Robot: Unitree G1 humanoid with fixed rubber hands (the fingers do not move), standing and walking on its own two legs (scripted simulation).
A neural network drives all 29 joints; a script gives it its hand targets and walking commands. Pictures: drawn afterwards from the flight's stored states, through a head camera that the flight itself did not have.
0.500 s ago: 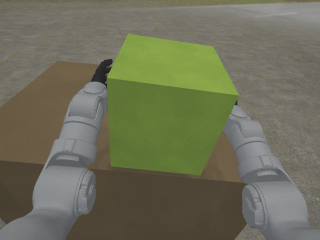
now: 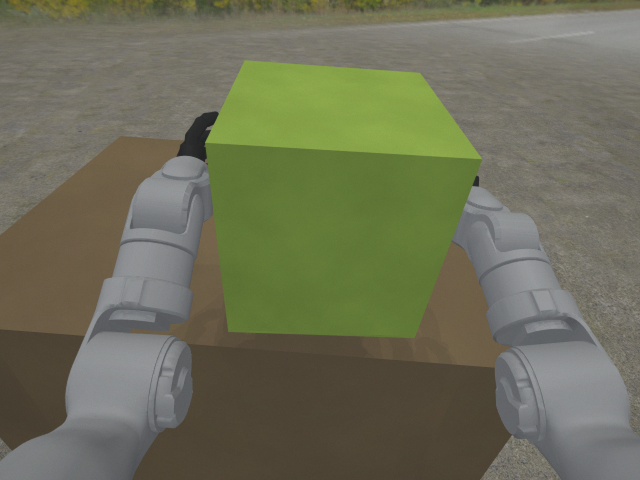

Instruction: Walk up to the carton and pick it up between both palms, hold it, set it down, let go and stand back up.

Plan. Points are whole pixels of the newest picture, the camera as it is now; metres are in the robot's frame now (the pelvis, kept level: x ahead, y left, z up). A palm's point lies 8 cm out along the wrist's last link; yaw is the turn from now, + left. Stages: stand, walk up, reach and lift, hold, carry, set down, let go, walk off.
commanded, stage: reach and lift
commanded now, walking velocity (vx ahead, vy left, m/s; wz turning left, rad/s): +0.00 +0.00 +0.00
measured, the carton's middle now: (328, 196) +0.42 +0.00 +0.22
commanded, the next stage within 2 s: hold in 0.84 s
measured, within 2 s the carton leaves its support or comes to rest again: neither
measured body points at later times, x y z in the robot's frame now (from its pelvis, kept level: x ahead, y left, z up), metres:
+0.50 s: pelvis +0.00 +0.00 +0.00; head -0.07 +0.02 +0.44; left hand +0.41 +0.16 +0.27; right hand +0.41 -0.17 +0.25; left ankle +0.05 +0.12 -0.74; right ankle +0.02 -0.12 -0.74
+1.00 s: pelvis +0.00 +0.00 +0.00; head -0.09 +0.02 +0.44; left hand +0.39 +0.16 +0.30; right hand +0.39 -0.16 +0.28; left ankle +0.05 +0.12 -0.74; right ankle +0.02 -0.12 -0.74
